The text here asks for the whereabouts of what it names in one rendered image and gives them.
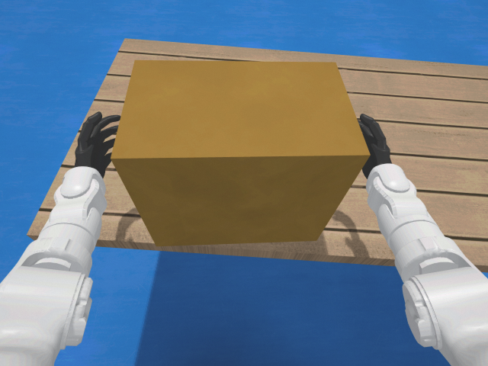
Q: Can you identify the carton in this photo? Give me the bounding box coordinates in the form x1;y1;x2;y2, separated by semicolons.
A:
111;60;371;246

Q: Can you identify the table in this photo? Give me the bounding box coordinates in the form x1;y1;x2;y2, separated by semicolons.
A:
27;38;488;273

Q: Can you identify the robot right forearm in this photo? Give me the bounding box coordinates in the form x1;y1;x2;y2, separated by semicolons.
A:
366;163;488;283

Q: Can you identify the left robot hand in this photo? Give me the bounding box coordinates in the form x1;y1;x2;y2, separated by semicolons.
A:
74;111;121;178

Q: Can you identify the robot right upper arm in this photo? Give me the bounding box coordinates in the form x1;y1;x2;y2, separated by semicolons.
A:
403;267;488;366

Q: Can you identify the robot left forearm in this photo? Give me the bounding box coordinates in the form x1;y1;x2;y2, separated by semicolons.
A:
0;166;108;298

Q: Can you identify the right robot hand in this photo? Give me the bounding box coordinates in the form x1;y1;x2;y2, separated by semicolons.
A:
358;114;392;179

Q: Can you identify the robot left upper arm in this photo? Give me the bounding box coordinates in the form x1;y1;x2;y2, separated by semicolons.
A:
0;266;93;366

